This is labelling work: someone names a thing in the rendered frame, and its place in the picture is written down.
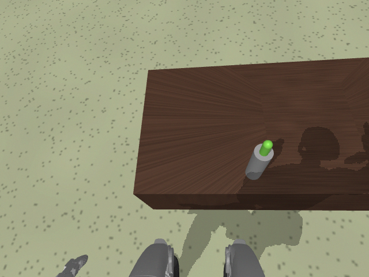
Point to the bottle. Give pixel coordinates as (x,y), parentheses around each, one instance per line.
(259,160)

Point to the left robot hand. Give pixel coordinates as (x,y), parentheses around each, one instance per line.
(73,266)

